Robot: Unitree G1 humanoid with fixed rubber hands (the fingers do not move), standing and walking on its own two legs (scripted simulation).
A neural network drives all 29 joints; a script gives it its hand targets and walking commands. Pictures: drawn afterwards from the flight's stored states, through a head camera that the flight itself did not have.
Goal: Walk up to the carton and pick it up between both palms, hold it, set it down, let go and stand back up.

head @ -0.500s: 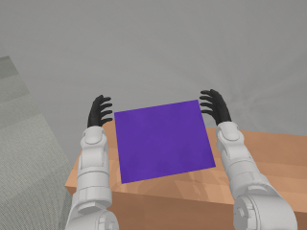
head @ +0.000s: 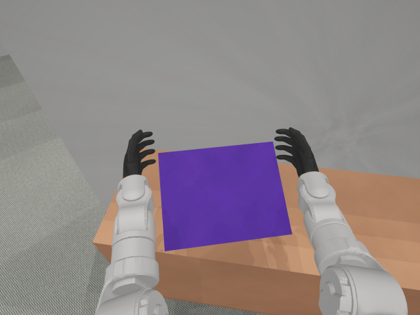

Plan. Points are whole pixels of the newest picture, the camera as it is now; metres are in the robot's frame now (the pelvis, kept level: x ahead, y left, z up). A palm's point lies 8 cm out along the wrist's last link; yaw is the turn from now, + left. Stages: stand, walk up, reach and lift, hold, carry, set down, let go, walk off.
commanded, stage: set down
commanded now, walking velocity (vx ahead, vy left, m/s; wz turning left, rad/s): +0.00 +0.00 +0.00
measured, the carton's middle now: (219, 197) +0.38 +0.04 -0.02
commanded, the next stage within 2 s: none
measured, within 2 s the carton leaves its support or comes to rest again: neither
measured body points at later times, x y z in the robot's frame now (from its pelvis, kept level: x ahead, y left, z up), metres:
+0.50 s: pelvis +0.00 +0.00 +0.00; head +0.06 +0.01 +0.44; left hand +0.37 +0.21 +0.05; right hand +0.42 -0.12 +0.04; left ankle +0.01 +0.13 -0.75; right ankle -0.03 -0.12 -0.75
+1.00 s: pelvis +0.00 +0.00 -0.01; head +0.10 +0.01 +0.43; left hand +0.37 +0.21 +0.01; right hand +0.44 -0.11 +0.01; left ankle +0.01 +0.13 -0.75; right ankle -0.03 -0.12 -0.75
